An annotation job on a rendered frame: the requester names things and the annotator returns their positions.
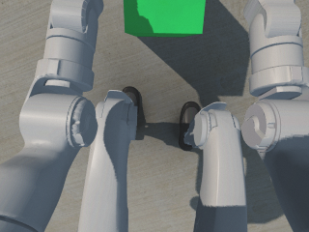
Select carton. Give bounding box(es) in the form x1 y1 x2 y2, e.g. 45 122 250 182
124 0 206 38

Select robot right thigh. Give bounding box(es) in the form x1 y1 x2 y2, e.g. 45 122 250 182
193 109 248 232

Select right robot shin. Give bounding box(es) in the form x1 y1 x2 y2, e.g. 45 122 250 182
183 101 240 149

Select left robot forearm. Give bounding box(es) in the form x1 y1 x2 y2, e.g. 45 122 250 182
18 0 104 133

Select robot right upper arm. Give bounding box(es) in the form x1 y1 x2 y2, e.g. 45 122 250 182
240 99 309 232

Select right robot forearm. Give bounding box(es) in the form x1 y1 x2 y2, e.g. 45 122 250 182
243 0 309 101

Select robot left upper arm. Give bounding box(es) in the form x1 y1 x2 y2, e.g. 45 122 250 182
0 92 98 232

